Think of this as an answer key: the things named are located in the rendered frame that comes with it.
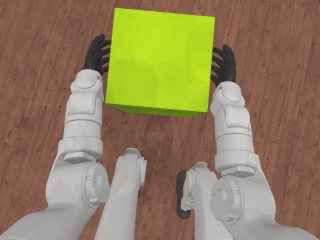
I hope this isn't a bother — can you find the robot left upper arm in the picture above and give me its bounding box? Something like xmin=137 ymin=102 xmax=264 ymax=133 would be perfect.
xmin=0 ymin=161 xmax=111 ymax=240

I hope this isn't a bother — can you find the left robot hand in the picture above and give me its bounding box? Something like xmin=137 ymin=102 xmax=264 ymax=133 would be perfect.
xmin=83 ymin=34 xmax=112 ymax=76

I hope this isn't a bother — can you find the carton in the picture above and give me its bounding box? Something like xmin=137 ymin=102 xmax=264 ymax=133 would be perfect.
xmin=105 ymin=8 xmax=215 ymax=118

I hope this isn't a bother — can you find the robot right thigh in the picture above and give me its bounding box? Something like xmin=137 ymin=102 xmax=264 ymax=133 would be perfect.
xmin=185 ymin=167 xmax=234 ymax=240

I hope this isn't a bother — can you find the right robot hand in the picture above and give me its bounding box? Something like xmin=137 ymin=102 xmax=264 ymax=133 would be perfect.
xmin=210 ymin=44 xmax=237 ymax=88

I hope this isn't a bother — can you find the robot right upper arm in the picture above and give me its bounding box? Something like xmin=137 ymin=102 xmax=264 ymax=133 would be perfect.
xmin=209 ymin=175 xmax=319 ymax=240

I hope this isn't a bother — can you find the robot right forearm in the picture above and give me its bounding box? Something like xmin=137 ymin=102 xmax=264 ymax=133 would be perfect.
xmin=210 ymin=81 xmax=271 ymax=191

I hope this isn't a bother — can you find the robot right foot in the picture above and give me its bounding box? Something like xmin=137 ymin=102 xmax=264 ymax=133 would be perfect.
xmin=176 ymin=170 xmax=191 ymax=219

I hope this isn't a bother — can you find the robot left forearm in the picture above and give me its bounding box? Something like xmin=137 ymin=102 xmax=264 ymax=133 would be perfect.
xmin=45 ymin=69 xmax=104 ymax=202

